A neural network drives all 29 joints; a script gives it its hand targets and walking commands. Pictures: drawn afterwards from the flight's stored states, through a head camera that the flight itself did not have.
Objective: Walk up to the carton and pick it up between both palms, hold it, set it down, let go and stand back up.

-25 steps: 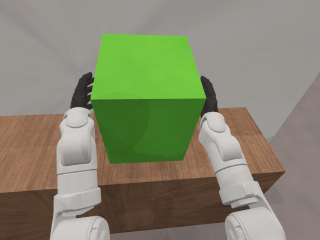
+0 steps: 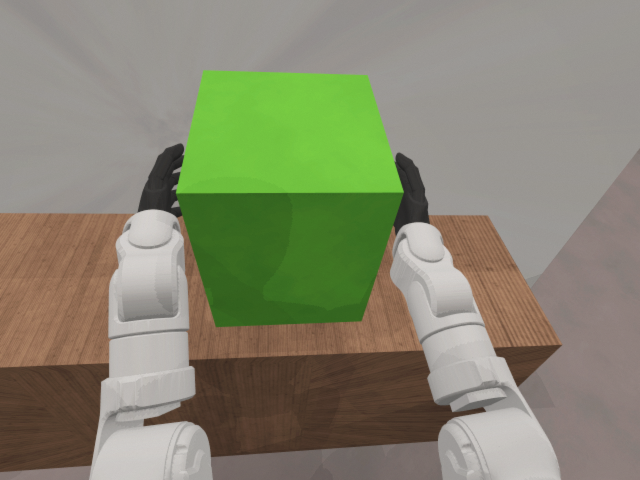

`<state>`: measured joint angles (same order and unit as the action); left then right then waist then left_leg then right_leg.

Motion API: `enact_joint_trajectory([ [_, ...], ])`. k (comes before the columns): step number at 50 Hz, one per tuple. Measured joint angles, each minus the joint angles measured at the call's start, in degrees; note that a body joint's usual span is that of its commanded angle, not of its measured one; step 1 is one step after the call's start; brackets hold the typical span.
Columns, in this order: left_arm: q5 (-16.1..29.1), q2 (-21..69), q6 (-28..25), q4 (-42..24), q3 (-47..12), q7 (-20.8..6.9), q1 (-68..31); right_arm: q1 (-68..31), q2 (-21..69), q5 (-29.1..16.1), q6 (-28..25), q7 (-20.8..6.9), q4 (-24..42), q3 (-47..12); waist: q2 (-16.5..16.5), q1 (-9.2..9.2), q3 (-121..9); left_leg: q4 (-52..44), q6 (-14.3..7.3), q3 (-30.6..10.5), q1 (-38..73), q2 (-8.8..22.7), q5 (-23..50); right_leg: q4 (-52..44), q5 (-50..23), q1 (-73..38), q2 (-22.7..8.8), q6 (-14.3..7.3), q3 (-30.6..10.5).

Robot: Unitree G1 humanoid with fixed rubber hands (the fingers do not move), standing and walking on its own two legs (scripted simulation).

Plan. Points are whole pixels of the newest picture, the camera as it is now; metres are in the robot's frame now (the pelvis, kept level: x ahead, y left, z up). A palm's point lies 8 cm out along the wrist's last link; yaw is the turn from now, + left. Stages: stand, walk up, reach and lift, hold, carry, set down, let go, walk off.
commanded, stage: hold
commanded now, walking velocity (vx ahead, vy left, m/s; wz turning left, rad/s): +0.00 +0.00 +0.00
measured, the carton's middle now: (288, 205) +0.41 +0.00 +0.14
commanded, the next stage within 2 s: set down in 1.76 s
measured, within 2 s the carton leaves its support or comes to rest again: neither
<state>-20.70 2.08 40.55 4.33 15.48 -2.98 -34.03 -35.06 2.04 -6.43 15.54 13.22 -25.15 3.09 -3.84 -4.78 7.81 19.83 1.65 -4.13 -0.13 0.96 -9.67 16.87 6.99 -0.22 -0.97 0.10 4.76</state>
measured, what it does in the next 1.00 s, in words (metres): stands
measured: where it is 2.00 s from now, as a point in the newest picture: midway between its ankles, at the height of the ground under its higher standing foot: outside the picture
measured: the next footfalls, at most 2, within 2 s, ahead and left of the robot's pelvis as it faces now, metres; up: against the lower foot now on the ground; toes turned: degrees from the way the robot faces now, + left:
none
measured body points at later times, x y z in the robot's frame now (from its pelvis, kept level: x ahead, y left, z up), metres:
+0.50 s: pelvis +0.01 +0.00 +0.00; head -0.02 +0.03 +0.45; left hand +0.38 +0.15 +0.17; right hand +0.37 -0.14 +0.17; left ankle +0.03 +0.14 -0.75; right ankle +0.04 -0.12 -0.75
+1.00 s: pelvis +0.01 +0.00 +0.00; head -0.02 +0.03 +0.45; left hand +0.39 +0.15 +0.19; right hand +0.38 -0.14 +0.18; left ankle +0.03 +0.14 -0.75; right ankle +0.04 -0.12 -0.75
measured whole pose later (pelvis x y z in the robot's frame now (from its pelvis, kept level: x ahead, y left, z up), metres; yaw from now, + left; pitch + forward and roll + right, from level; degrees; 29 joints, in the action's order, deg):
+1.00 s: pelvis +0.01 +0.00 +0.00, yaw -1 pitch -10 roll +0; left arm -20.8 2.1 40.5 5.9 16.2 -3.2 -35.9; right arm -35.6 2.7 -4.7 16.0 13.3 -25.0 4.3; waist -4.0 -4.5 6.0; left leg 19.0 1.5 -3.5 0.8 1.0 -10.0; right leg 17.0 7.6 -0.5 -1.0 0.1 4.2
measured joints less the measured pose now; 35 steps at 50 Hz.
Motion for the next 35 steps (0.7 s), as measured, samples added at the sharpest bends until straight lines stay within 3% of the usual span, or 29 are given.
enact_joint_trajectory([
  [6, 1.54, 0.72, -1.41, -1.68, -1.18, 1.51, 2.03, 1.65, -1.93, -2.09, -0.63, 0.56, 2.34, -2.08, 0.92, -0.17, -1.1, 1.27, -0.35, 0.46, 0.16, 0.02, -1.32, -0.01, 0.43, -0.56, 0.05, 0.38, -0.45],
  [15, -0.93, 1.83, 0.98, -1.93, -0.21, 0.72, 2.67, 1.56, -1.88, -2.27, 0.59, 0.07, 0.11, -2.65, -0.31, 0.36, -0.71, 0.06, -0.39, 1.17, 3.14, 0.15, -1.46, -0.7, 0.66, -3.05, 0.15, 0.33, -1.13],
  [22, 0.56, 0.88, 0.73, -4.83, -2.09, 1.51, 4.01, 2.44, -1.76, -2.97, 0.26, 0.16, 3.25, -2.52, -0.07, 0.16, -0.09, 1.37, -0.17, 0.55, 1.63, 0.28, -1.8, -0.55, 0.54, -2.29, 0.32, 0.28, -0.52],
  [35, 0.74, 1.18, 0.47, -3.32, -1.52, 1.43, 3.12, 2.36, -1.9, -1.86, 0.6, 0.07, 2.94, -2.35, 0.78, -0.07, 0.04, 0.47, -0.18, 0.63, 1.11, 0.25, -0.97, -0.35, 0.29, -1.24, 0.26, 0.14, -0.6],
])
